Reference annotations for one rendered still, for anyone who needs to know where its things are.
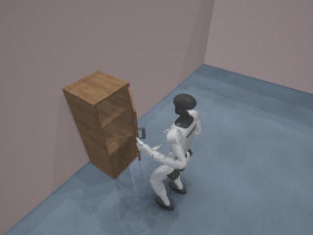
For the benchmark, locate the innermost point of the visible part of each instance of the left robot hand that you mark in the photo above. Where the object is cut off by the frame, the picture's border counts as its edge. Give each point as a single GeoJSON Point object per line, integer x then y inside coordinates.
{"type": "Point", "coordinates": [145, 149]}

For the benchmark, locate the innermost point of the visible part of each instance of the right robot upper arm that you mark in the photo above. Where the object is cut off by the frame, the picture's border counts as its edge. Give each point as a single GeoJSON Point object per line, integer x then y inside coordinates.
{"type": "Point", "coordinates": [198, 123]}

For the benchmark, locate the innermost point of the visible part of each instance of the left robot thigh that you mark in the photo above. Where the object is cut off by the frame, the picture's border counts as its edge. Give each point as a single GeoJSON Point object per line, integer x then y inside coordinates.
{"type": "Point", "coordinates": [164, 171]}

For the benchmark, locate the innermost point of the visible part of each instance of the left robot upper arm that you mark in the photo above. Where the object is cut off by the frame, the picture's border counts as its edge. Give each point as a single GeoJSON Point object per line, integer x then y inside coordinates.
{"type": "Point", "coordinates": [173, 138]}

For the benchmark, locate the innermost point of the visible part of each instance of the handle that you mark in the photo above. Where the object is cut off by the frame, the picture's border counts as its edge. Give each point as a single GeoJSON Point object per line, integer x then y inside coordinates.
{"type": "Point", "coordinates": [143, 132]}

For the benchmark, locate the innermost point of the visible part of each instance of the left robot forearm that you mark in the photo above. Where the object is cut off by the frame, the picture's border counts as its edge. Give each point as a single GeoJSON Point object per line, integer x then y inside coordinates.
{"type": "Point", "coordinates": [165, 160]}

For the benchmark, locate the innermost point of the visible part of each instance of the robot right shin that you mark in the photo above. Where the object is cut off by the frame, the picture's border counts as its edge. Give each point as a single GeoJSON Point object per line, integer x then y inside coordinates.
{"type": "Point", "coordinates": [178, 183]}

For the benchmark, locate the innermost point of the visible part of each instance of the cupboard door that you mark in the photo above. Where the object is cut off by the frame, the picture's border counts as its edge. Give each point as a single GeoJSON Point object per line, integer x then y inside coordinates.
{"type": "Point", "coordinates": [134, 120]}

